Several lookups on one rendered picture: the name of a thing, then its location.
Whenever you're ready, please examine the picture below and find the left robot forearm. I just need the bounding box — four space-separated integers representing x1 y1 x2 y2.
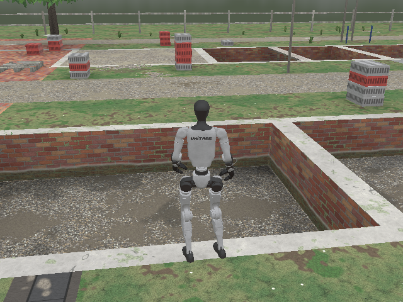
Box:
171 153 180 167

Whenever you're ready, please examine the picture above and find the robot right hand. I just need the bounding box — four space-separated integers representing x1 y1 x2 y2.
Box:
219 169 234 181

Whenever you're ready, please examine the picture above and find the robot left hand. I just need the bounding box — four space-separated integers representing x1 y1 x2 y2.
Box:
173 163 187 174

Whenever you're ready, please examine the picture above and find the robot right upper arm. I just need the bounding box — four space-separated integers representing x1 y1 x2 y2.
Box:
215 127 232 162

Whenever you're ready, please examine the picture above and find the robot left upper arm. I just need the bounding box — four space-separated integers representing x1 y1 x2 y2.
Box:
172 127 188 161

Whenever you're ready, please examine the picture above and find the robot left foot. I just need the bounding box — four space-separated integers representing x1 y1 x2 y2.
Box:
182 246 194 263

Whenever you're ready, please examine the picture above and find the left robot shin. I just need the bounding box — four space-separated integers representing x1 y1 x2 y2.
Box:
181 211 192 254

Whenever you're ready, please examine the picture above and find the right robot forearm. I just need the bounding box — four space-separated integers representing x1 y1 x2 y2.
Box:
225 153 234 172

